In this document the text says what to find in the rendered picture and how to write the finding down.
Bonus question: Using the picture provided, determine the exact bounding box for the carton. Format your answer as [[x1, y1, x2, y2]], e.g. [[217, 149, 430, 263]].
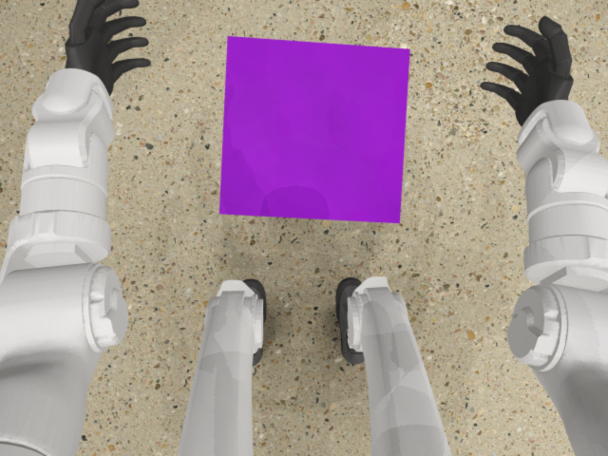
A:
[[219, 36, 410, 223]]

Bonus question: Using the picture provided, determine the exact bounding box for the robot left shin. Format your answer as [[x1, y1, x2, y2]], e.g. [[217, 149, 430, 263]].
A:
[[204, 280, 258, 351]]

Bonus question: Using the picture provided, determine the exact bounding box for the robot right hand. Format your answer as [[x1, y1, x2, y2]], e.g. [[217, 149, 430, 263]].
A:
[[480, 16, 574, 126]]

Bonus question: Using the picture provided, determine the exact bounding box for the left robot forearm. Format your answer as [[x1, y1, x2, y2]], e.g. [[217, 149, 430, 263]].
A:
[[0, 68, 115, 284]]

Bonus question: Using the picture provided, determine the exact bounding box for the robot left upper arm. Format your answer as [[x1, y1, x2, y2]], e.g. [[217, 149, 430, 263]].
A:
[[0, 262, 128, 456]]

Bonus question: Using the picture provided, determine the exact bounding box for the robot right upper arm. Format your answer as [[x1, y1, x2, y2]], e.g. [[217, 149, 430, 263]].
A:
[[507, 283, 608, 456]]

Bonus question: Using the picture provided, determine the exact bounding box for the left robot thigh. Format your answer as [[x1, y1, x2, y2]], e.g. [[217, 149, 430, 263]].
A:
[[177, 291, 263, 456]]

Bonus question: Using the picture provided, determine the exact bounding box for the right robot forearm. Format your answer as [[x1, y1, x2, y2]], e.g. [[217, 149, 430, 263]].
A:
[[516, 100, 608, 294]]

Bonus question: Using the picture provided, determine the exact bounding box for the robot left hand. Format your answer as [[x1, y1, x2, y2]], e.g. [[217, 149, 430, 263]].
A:
[[65, 0, 151, 97]]

